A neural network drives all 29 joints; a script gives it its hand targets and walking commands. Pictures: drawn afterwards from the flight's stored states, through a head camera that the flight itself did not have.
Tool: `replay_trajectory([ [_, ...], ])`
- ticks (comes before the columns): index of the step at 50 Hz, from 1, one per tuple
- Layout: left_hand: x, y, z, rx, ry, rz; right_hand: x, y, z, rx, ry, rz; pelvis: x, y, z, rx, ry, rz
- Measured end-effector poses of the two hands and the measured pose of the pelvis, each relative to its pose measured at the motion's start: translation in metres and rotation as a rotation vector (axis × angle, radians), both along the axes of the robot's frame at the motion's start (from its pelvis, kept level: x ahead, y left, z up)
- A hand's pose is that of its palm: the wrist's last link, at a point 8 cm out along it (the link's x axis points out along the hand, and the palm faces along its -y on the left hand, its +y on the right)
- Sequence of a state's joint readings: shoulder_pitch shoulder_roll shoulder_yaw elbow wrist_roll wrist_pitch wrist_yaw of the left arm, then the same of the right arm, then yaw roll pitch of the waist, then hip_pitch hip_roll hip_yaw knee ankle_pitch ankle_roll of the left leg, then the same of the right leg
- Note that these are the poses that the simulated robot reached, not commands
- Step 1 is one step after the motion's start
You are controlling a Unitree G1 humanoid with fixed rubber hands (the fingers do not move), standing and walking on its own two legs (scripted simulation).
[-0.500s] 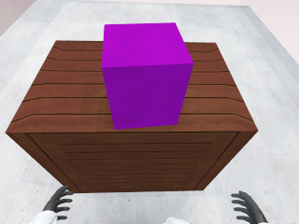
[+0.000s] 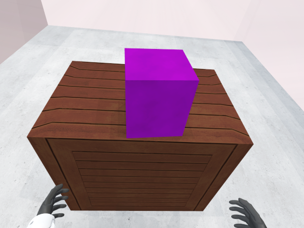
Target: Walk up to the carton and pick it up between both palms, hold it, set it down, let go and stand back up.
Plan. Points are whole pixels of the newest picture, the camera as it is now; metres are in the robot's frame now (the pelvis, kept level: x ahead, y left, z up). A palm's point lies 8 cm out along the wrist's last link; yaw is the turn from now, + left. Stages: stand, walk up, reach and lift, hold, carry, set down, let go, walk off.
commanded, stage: reach and lift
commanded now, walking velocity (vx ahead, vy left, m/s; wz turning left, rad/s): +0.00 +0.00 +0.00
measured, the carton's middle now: (154, 93) +0.56 -0.02 +0.07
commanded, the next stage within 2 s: none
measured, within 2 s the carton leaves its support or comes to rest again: neither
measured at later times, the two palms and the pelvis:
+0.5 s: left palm (60, 211) +0.18 +0.21 +0.01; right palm (259, 207) +0.20 -0.27 +0.01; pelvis +0.03 -0.03 +0.01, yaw +3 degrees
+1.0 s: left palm (61, 189) +0.21 +0.20 +0.07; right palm (254, 186) +0.22 -0.24 +0.06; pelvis +0.03 -0.01 +0.02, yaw +3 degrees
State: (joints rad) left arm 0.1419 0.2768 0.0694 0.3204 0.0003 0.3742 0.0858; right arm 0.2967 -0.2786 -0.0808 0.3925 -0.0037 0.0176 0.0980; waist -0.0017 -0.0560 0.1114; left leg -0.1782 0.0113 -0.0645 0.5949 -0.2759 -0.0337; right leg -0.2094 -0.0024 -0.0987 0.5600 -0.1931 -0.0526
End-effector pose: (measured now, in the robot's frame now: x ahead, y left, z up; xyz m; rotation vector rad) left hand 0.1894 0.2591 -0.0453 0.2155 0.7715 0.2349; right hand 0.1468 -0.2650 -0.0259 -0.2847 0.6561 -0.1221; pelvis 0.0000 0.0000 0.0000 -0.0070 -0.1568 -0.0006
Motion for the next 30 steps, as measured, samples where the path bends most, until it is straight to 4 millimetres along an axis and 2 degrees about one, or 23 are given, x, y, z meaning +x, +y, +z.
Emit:
replay_trajectory([
  [8, 0.001, -0.005, 0.03, 0.006, -0.126, 0.053, 0.031, 0.014, -0.004, 0.085, -0.044, 0.09, 0.006, -0.003, 0.003, -0.024, 0.02, 0.044],
  [14, -0.007, -0.027, 0.04, -0.022, -0.13, 0.053, 0.048, 0.009, 0.005, 0.101, -0.093, 0.09, 0.011, -0.013, 0.009, 0.007, 0.03, 0.054],
  [23, -0.008, -0.047, 0.049, -0.044, -0.204, 0.048, 0.05, -0.007, 0.028, 0.066, -0.16, 0.065, 0.023, -0.027, 0.014, 0.028, 0.061, 0.057],
  [30, 0.002, -0.051, 0.071, -0.043, -0.318, 0.031, 0.044, -0.007, 0.037, 0.086, -0.195, 0.036, 0.03, -0.027, 0.015, 0.029, 0.075, 0.058],
])
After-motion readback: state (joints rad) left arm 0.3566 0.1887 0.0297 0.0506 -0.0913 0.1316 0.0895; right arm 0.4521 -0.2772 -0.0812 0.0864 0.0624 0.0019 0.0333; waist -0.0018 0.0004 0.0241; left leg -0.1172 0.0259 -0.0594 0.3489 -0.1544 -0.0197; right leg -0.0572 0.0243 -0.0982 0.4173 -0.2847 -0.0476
